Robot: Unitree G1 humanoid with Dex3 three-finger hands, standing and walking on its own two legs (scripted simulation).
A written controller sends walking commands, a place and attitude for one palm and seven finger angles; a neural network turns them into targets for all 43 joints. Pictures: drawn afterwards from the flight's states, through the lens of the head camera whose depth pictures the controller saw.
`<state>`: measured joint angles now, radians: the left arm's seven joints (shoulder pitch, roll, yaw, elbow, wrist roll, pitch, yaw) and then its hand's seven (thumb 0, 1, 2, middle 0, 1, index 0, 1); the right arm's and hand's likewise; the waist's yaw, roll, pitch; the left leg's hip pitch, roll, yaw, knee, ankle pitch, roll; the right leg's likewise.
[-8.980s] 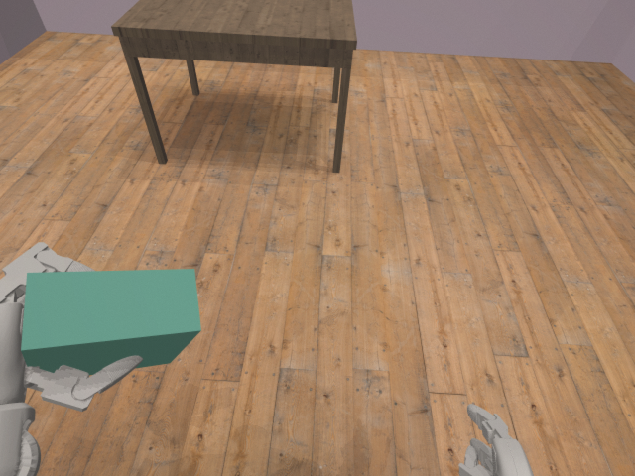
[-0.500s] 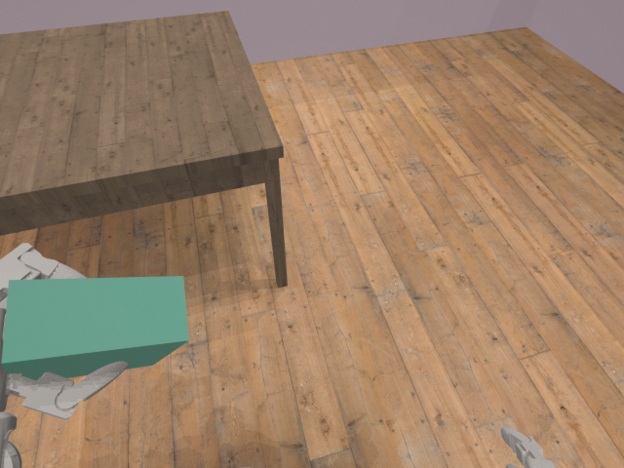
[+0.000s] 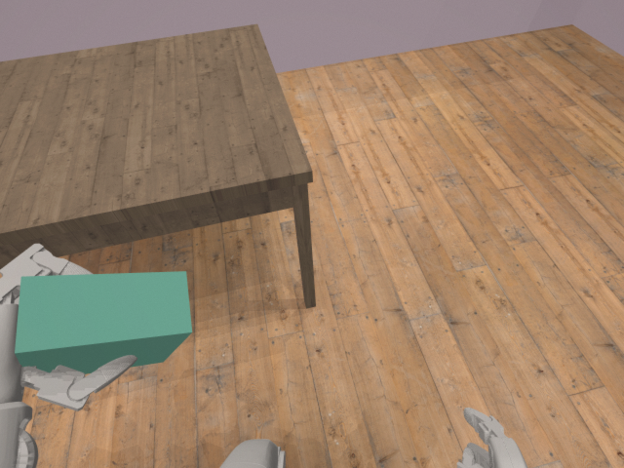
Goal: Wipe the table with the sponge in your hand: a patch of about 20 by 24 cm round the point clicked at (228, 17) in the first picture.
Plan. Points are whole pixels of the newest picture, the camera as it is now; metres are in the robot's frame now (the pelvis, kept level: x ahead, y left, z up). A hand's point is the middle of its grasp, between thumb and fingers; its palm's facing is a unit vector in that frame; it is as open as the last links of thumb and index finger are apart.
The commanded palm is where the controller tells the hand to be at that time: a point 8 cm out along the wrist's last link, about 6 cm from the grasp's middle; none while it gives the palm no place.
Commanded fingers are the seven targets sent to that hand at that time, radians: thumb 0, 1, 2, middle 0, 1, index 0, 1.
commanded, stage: take the last steps up to it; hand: left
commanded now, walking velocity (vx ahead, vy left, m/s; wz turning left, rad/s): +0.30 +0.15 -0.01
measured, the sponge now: (130, 325) +0.23 +0.20 +0.13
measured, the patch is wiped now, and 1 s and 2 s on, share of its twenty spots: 0.00 0.00 0.00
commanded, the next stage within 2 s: come to a stop and stand still in 1.26 s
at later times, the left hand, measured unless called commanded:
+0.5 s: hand (62, 213) +0.32 +0.29 +0.18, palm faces +0.33 -0.81 -0.49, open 10.2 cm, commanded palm +0.28 +0.35 +0.18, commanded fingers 0.00 0.10 1.30 -1.20 -1.60 -1.20 -1.60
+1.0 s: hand (39, 159) +0.41 +0.36 +0.18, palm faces +0.37 -0.81 -0.46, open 10.2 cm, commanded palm +0.35 +0.40 +0.18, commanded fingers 0.00 0.10 1.30 -1.20 -1.60 -1.20 -1.60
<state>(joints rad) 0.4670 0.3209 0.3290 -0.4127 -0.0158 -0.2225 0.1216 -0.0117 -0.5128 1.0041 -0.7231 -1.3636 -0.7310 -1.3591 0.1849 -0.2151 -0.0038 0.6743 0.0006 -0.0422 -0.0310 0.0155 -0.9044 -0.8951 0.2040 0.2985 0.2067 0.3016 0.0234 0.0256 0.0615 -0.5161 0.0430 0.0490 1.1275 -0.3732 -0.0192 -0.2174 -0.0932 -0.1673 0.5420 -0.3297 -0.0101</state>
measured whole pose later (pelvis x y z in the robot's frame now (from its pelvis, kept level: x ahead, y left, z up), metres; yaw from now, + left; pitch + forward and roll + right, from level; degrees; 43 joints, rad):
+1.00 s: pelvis +0.18 +0.13 -0.01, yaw -2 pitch -1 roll +2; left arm 0.43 0.46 0.41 -0.53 -0.02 -0.27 0.15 -0.01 -0.51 1.00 -0.73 -1.36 -0.73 -1.36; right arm 0.17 -0.19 -0.06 0.57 0.01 -0.08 -0.05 0.01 -0.91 -0.90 0.20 0.30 0.20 0.30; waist 0.00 -0.06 0.07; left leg -0.33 0.05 0.13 0.59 -0.23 0.00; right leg -0.38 -0.10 -0.07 1.02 -0.56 0.02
